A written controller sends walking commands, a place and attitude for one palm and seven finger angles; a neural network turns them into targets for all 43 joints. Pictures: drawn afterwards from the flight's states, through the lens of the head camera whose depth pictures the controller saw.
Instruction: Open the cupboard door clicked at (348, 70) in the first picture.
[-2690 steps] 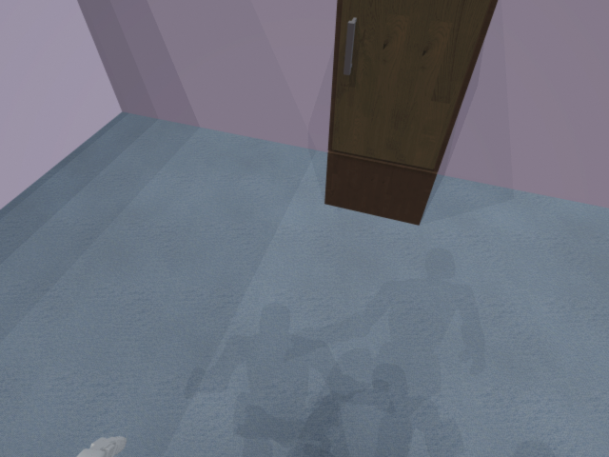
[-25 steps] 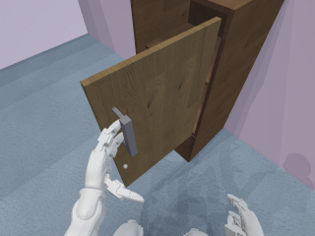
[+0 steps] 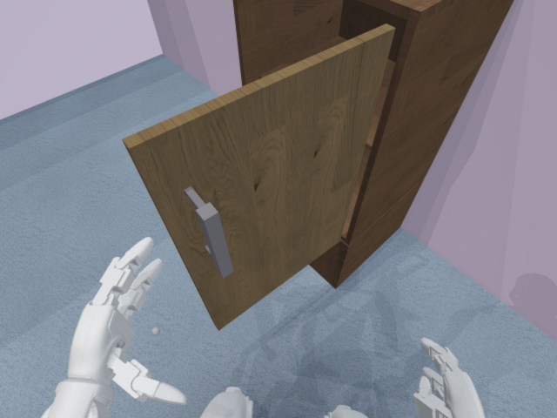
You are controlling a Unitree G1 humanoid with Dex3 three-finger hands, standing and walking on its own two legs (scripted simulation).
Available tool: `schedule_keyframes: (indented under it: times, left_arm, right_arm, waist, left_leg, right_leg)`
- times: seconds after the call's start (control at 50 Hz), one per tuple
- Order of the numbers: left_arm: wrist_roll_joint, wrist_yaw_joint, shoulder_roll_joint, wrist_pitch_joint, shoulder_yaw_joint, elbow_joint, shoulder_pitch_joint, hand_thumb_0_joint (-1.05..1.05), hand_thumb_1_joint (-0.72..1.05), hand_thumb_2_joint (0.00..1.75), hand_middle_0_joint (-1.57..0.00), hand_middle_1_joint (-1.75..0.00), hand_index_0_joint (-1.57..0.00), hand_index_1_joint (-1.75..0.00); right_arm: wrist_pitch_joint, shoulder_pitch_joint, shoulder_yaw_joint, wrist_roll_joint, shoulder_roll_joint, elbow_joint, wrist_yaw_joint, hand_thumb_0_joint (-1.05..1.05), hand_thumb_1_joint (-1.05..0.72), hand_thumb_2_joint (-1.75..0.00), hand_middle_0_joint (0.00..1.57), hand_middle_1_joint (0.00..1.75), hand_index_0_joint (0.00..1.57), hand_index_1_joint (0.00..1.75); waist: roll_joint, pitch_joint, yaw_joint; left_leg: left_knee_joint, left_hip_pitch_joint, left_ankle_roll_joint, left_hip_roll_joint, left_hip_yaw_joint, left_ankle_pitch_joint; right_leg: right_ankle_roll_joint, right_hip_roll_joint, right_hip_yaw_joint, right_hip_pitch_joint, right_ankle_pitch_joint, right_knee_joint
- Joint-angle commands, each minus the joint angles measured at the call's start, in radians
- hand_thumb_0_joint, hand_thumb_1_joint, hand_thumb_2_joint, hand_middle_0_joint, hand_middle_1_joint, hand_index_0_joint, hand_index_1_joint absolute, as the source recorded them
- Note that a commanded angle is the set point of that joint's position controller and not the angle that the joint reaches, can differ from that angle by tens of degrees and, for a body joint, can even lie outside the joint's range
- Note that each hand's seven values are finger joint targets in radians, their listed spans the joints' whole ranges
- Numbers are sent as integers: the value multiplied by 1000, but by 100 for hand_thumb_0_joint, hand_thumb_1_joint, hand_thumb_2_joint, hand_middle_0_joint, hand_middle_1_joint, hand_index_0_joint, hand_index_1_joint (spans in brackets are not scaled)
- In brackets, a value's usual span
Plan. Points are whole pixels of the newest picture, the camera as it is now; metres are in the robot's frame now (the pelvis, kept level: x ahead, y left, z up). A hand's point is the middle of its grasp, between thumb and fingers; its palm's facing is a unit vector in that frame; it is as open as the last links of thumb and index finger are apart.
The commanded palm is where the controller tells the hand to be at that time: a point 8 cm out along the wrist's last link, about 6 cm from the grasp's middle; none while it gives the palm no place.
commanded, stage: slide the hand sideways off the handle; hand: left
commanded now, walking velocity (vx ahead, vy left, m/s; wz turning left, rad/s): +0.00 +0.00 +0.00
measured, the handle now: (209, 235) +0.35 +0.12 +0.07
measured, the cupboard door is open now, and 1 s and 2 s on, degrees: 86 86 86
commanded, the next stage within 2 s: draw the hand back to the body in 0.06 s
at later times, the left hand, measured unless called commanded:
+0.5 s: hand (109, 328) +0.21 +0.20 +0.10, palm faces +0.00 -1.00 -0.05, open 16.3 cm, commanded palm +0.18 +0.26 +0.12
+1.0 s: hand (25, 300) +0.21 +0.26 +0.17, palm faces +0.31 -0.87 -0.38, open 13.4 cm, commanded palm +0.17 +0.30 +0.19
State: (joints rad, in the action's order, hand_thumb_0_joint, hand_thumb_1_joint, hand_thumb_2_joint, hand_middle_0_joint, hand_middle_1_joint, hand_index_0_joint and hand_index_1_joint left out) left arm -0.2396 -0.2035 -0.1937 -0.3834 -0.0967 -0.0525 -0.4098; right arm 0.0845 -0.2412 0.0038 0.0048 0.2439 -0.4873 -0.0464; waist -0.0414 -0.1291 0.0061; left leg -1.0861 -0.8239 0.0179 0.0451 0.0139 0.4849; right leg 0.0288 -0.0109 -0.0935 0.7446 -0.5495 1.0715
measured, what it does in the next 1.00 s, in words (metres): rises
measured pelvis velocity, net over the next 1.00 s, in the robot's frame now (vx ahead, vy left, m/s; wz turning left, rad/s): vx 0.02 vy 0.03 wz -0.01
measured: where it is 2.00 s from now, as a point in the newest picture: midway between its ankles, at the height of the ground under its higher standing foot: outside the picture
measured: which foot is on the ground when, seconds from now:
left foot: down 0.00-1.00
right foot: down 0.00-1.00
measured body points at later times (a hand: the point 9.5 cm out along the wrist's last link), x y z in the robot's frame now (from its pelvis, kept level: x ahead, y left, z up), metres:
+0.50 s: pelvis +0.00 +0.02 +0.02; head +0.02 +0.02 +0.47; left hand +0.20 +0.25 +0.11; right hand +0.17 -0.20 -0.05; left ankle +0.03 +0.13 -0.66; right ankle -0.01 -0.10 -0.66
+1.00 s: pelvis +0.02 +0.03 +0.07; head +0.01 +0.01 +0.52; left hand +0.19 +0.30 +0.19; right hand +0.20 -0.19 -0.01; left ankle +0.03 +0.13 -0.66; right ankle -0.01 -0.10 -0.66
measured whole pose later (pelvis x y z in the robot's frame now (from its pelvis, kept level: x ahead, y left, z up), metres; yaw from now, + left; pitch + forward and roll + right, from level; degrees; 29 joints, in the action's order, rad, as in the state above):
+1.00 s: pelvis +0.02 +0.03 +0.07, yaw -1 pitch -1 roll -1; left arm -0.04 0.13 -0.31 -0.02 -0.17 -0.35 -0.53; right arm 0.12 -0.24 0.07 0.00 0.23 -0.57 -0.11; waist -0.06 -0.03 0.05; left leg -0.61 -0.29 -0.03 0.01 -0.04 0.32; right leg -0.02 -0.03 -0.05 0.21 -0.34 0.56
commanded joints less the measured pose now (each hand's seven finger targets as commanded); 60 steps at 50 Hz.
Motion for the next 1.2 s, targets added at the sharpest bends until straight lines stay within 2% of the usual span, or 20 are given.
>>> schedule_keyframes:
  times: [0.0,0.08,0.14,0.18,0.22,0.28,0.3,0.38,0.44,0.54,0.64,0.66,0.7,0.74,0.78,0.88,0.94,1.0,1.14,1.18]
  left_arm:
    - [-51,-43,-133,-69,-111,-216,22,0,-50,30,-15,-30,-15,-30]
    - [-66,-61,-110,-61,-76,-224,45,0,-50,30,-15,-30,-15,-30]
    - [-52,-55,-112,-52,-53,-242,90,0,-50,30,-15,-30,-15,-30]
    - [-50,-36,-175,-37,-113,-301,51,0,-50,30,-15,-30,-15,-30]
    - [-47,-16,-161,-14,-101,-365,26,0,-50,30,-15,-30,-15,-30]
    - [-41,18,-170,33,-129,-356,-30,0,-50,30,-15,-30,-15,-30]
    - [-38,19,-131,43,-84,-366,-19,0,-50,30,-15,-30,-15,-30]
    - [-48,13,-147,78,-102,-353,-4,0,-50,30,-15,-30,-15,-30]
    - [-60,-3,-156,86,-114,-401,-23,0,-50,30,-15,-30,-15,-30]
    - [-72,-15,-175,111,-140,-436,-31,0,-50,30,-15,-30,-15,-30]
    - [-79,-28,-194,155,-168,-469,-30,0,-32,37,-16,-30,-16,-30]
    - [84,125,-346,188,-205,-545,2,0,-29,39,-16,-30,-16,-30]
    - [131,238,-214,248,-118,-521,-69,0,-22,42,-16,-30,-16,-30]
    - [162,293,-229,276,-128,-523,-77,0,-15,45,-16,-30,-16,-30]
    - [178,322,-251,289,-149,-514,-76,0,-8,48,-16,-30,-16,-30]
    - [202,354,-275,289,-174,-530,-30,0,9,55,-17,-30,-17,-30]
    - [206,354,-264,289,-178,-539,-19,0,20,60,-18,-30,-18,-30]
    - [201,352,-264,289,-200,-515,-30,0,31,64,-18,-30,-18,-30]
    - [196,345,-297,281,-273,-548,-15,0,55,75,-19,-30,-19,-30]
    - [193,345,-314,282,-300,-537,-15,0,62,78,-19,-30,-19,-30]
  right_arm:
    - [57,53,-47,10,101,152,-22,0,-90,-90,20,30,20,30]
    - [74,49,-44,11,107,151,-26,0,-90,-90,20,30,20,30]
    - [84,46,-43,13,113,154,-29,0,-90,-90,20,30,20,30]
    - [84,44,-45,15,113,164,-31,0,-90,-90,20,30,20,30]
    - [84,47,-38,21,101,182,-28,0,-90,-90,20,30,20,30]
    - [73,50,-35,26,95,182,-29,0,-90,-90,20,30,20,30]
    - [75,55,-28,27,93,189,-28,0,-90,-90,20,30,20,30]
    - [76,56,-20,30,103,187,-34,0,-90,-90,20,30,20,30]
    - [90,54,-15,32,102,194,-35,0,-90,-90,20,30,20,30]
    - [115,52,-8,36,103,183,-35,0,-90,-90,20,30,20,30]
    - [131,63,-3,42,105,175,-36,0,-90,-90,20,30,20,30]
    - [114,79,-3,25,103,172,-59,0,-90,-90,20,30,20,30]
    - [100,74,12,17,82,154,-69,0,-90,-90,20,30,20,30]
    - [84,80,13,15,86,139,-71,0,-90,-90,20,30,20,30]
    - [78,97,12,9,93,125,-75,0,-90,-90,20,30,20,30]
    - [90,119,15,1,96,89,-78,0,-90,-90,20,30,20,30]
    - [93,132,15,-2,91,73,-74,0,-90,-90,20,30,20,30]
    - [91,146,12,-4,92,58,-67,0,-90,-90,20,30,20,30]
    - [80,154,2,-11,93,37,-51,0,-90,-90,20,30,20,30]
    - [74,160,-2,-11,95,31,-49,0,-90,-90,20,30,20,30]
  waist:
    - [51,-204,-5]
    - [60,-184,-22]
    - [22,-175,-27]
    - [-4,-224,2]
    - [-41,-242,11]
    - [-6,-199,16]
    - [-15,-165,0]
    - [16,-97,-10]
    - [-27,-115,3]
    - [-29,-100,8]
    - [-46,-74,16]
    - [-48,-88,63]
    - [-32,6,30]
    - [-30,13,28]
    - [6,11,32]
    - [-3,18,37]
    - [-32,41,39]
    - [0,73,46]
    - [-46,47,59]
    - [-17,52,63]
  left_leg:
    - [85,92,-31,-58,-1,-232]
    - [84,96,-34,-54,13,-222]
    - [96,115,-35,-51,18,-189]
    - [118,147,-36,-51,15,-209]
    - [163,203,-34,-53,18,-228]
    - [201,214,-33,-47,25,-220]
    - [209,224,-35,-49,24,-213]
    - [248,225,-33,-44,32,-146]
    - [275,271,-31,-45,33,-165]
    - [312,317,-28,-40,42,-198]
    - [354,357,-24,-38,49,-212]
    - [400,381,-35,-35,26,-193]
    - [435,411,-39,-33,19,-159]
    - [469,447,-38,-26,22,-178]
    - [496,488,-42,-25,13,-214]
    - [575,596,-42,-23,5,-306]
    - [621,645,-40,-22,-2,-347]
    - [657,665,-39,-19,-6,-375]
    - [693,745,-34,-14,-20,-528]
    - [697,749,-34,-14,-22,-548]
  right_leg:
    - [-29,6,127,-153,374,-198]
    - [-25,18,107,-110,332,-191]
    - [-14,27,80,-55,246,-180]
    - [-8,32,83,-106,251,-191]
    - [-5,34,56,-138,278,-195]
    - [-7,44,35,-153,269,-219]
    - [-11,42,34,-139,271,-231]
    - [-12,42,30,-144,192,-279]
    - [-10,43,23,-169,215,-288]
    - [-10,46,10,-205,256,-308]
    - [-10,47,-1,-237,271,-335]
    - [3,19,69,-271,257,-416]
    - [-5,8,57,-274,217,-465]
    - [-6,7,47,-319,233,-490]
    - [-7,6,47,-373,260,-531]
    - [-9,3,43,-472,341,-596]
    - [-12,2,41,-512,376,-627]
    - [-11,5,39,-556,400,-660]
    - [-11,7,46,-638,521,-696]
    - [-9,9,46,-655,543,-707]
